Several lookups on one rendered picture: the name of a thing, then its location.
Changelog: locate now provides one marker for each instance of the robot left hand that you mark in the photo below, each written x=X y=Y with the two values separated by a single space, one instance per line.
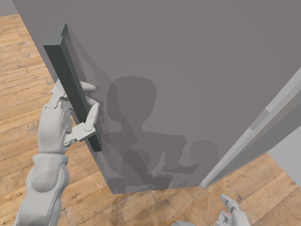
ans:
x=55 y=120

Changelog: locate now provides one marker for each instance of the robot right hand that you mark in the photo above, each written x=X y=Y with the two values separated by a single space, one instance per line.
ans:
x=238 y=217

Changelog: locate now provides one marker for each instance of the fridge door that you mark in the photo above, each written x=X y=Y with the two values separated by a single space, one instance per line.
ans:
x=178 y=81

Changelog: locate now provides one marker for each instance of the left robot forearm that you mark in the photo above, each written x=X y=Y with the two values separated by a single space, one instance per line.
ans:
x=45 y=184

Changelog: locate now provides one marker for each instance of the handle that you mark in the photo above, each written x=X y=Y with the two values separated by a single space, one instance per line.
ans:
x=60 y=58

